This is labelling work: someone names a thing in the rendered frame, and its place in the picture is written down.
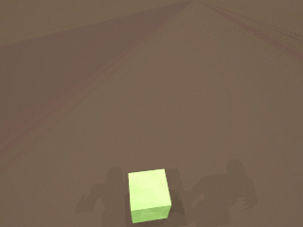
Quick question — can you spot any carton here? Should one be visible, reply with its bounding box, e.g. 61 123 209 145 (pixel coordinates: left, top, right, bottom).
128 169 171 223

